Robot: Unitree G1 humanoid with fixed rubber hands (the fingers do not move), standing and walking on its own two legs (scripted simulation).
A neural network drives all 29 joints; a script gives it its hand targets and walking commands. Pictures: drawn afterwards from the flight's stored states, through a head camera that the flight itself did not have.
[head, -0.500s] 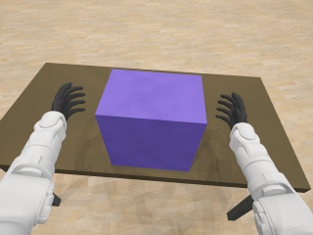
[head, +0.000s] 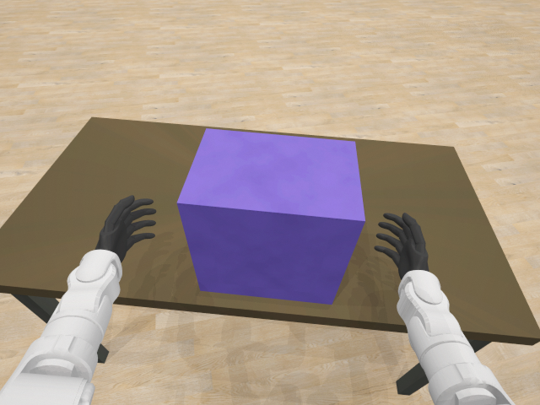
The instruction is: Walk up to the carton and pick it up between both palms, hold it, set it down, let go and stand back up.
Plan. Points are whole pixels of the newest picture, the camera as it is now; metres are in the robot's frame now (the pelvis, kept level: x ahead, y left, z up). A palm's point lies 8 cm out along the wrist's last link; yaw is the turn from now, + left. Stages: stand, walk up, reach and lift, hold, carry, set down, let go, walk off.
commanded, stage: set down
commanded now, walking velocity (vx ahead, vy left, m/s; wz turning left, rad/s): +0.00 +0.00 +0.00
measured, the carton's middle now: (272, 221) +0.45 +0.00 -0.01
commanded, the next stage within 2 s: let go in 1.98 s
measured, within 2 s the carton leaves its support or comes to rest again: neither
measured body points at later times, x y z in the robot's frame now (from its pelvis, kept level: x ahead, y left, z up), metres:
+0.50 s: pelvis +0.01 +0.00 +0.00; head +0.02 +0.00 +0.45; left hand +0.28 +0.26 -0.02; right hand +0.28 -0.22 -0.04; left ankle +0.00 +0.12 -0.74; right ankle +0.03 -0.14 -0.74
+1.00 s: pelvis +0.01 -0.01 +0.00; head +0.02 +0.00 +0.45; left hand +0.22 +0.25 -0.06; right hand +0.22 -0.23 -0.07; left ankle +0.00 +0.12 -0.74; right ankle +0.03 -0.14 -0.74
